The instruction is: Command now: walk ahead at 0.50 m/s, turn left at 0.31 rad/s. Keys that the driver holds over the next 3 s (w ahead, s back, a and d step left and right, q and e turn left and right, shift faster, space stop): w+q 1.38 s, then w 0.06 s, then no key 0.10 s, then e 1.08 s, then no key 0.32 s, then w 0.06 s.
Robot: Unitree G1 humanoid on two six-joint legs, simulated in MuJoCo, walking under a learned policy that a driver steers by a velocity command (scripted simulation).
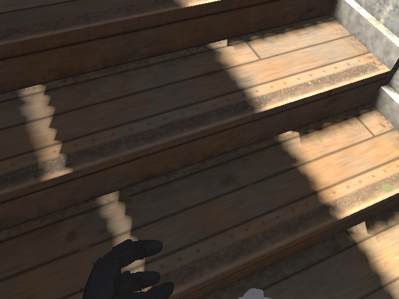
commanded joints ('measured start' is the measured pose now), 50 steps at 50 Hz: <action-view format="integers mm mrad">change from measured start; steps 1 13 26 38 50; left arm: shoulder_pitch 449 421 632 296 -18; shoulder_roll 235 75 286 24 -10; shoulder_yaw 107 68 104 31 -13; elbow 58 335 328 -99 -257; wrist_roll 31 52 -8 76 44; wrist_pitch -16 -131 -97 -35 0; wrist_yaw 23 -11 89 34 8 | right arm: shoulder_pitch -16 -370 -555 -292 -183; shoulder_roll -232 46 12 -126 -221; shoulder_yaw -54 9 37 -45 -65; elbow -95 -379 -475 -195 -229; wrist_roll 30 -25 -1 -26 -11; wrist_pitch -69 75 114 9 15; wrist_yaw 37 37 25 46 -19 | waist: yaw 287 -25 -15 138 87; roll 164 -4 -183 -27 96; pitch -375 39 -157 47 -133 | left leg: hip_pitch -343 -1230 -793 -579 -354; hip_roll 134 -27 -103 42 102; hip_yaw -47 -75 351 -305 -223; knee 743 1876 1095 266 23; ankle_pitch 1248 152 -302 4 1049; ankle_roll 28 62 107 116 126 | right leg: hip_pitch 974 571 1048 -127 303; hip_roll -95 -251 -298 -89 -12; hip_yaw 400 173 -88 283 74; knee -399 -907 -847 765 161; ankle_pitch -59 123 1802 145 -77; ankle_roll -81 75 21 106 64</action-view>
